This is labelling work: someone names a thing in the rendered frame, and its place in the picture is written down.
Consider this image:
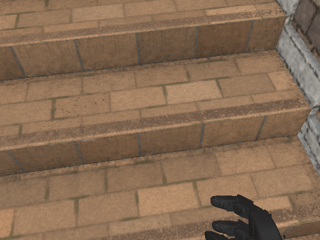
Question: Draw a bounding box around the right robot hand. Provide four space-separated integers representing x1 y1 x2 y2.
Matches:
204 194 286 240

